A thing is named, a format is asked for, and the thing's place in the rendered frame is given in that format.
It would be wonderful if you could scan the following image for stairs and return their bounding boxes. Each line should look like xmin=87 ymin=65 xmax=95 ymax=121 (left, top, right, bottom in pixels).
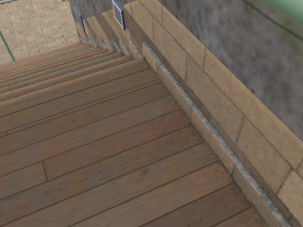
xmin=0 ymin=42 xmax=134 ymax=102

